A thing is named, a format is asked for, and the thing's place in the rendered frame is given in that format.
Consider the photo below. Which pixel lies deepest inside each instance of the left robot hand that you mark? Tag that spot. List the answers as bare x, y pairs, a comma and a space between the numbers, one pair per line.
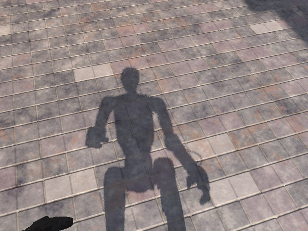
50, 224

